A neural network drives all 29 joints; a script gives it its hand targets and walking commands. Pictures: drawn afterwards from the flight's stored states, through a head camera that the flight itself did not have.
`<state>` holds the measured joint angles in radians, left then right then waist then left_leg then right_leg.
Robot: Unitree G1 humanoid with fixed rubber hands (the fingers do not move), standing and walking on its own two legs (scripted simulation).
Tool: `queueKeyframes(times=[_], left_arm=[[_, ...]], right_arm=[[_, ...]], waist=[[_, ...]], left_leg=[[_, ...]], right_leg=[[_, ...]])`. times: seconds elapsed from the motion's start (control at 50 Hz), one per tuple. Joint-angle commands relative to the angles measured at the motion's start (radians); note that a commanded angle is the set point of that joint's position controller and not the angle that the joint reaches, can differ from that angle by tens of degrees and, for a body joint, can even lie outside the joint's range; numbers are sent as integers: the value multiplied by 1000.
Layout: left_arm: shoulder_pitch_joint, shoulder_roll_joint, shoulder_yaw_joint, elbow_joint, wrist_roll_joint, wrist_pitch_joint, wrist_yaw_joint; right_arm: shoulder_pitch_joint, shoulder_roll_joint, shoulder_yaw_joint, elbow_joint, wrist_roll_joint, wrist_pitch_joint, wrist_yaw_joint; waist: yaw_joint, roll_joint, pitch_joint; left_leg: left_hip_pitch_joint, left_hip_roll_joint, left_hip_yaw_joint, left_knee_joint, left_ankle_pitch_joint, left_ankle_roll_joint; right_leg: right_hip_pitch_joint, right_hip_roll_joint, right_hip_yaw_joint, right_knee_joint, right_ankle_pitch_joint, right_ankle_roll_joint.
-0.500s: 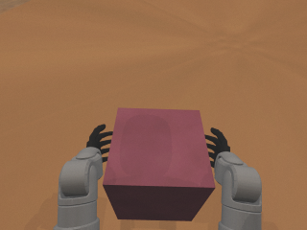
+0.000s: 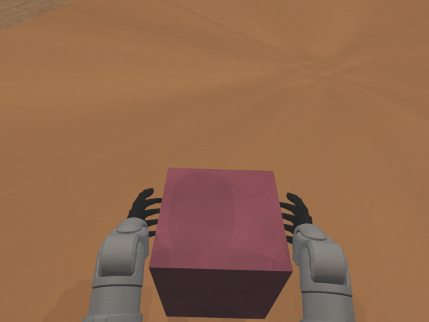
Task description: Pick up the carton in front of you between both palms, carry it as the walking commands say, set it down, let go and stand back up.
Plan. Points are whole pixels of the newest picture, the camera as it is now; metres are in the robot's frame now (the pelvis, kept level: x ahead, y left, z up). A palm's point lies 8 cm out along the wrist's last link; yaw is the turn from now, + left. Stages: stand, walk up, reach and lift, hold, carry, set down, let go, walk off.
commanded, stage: carry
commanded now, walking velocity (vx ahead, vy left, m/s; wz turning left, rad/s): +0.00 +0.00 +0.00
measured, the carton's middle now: (218, 246) +0.28 +0.00 -0.02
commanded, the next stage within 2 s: hold in 0.52 s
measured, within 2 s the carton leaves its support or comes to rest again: neither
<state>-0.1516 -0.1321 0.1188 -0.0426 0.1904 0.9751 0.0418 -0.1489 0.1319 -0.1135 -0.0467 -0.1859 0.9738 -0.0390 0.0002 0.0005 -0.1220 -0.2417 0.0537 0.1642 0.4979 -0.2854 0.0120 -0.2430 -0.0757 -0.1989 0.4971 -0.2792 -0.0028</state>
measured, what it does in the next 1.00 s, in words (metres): shifts its weight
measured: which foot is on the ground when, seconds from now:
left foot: down 0.00-1.00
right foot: down 0.00-1.00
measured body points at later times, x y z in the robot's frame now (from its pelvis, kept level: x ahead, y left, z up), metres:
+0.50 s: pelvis -0.02 +0.00 +0.00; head -0.04 +0.00 +0.45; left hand +0.29 +0.15 +0.04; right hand +0.29 -0.15 +0.04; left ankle -0.02 +0.10 -0.74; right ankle -0.01 -0.11 -0.74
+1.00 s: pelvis -0.06 -0.01 +0.00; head -0.10 -0.01 +0.45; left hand +0.24 +0.15 +0.04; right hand +0.25 -0.15 +0.04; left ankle -0.02 +0.11 -0.74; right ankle -0.02 -0.12 -0.74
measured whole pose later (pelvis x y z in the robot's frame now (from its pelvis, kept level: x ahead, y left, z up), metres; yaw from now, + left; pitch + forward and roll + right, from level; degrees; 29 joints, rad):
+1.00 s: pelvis -0.06 -0.01 +0.00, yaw +2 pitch -10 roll +0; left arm -0.29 -0.16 0.24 0.27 0.30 0.73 0.00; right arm -0.29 0.16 -0.23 0.27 -0.29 0.73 0.00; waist 0.00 0.00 0.06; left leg -0.06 0.01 0.04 0.41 -0.18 0.01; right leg -0.06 -0.01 -0.05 0.41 -0.18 -0.01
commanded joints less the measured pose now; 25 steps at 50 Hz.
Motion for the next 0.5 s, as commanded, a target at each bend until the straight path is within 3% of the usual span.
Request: queueKeyframes(times=[0.0, 0.16, 0.24, 0.38, 0.48], left_arm=[[-464, -814, -565, -13, -266, -89, -224], [-549, -845, -429, 187, -163, -270, -235], [-586, -888, -415, 242, -147, -333, -246], [-551, -920, -489, 182, -191, -306, -248], [-520, -888, -477, 174, -186, -272, -244]], right_arm=[[-456, 822, 561, -8, 260, -88, 217], [-542, 851, 426, 189, 160, -269, 229], [-580, 893, 413, 243, 144, -332, 239], [-542, 924, 486, 184, 184, -305, 240], [-511, 893, 472, 174, 178, -270, 235]], waist=[[1, 2, -171], [0, 2, -187], [0, 3, -210], [1, 2, -241], [1, 1, -223]], left_leg=[[35, 112, -105, -78, 226, 9], [29, 111, -111, -85, 183, 9], [38, 110, -112, -80, 192, 10], [53, 112, -106, -61, 247, 7], [43, 114, -106, -59, 257, 6]], right_leg=[[65, -103, 106, -71, 213, -8], [56, -101, 110, -77, 172, -11], [64, -101, 110, -72, 177, -13], [76, -102, 107, -56, 229, -10], [66, -103, 107, -54, 242, -8]])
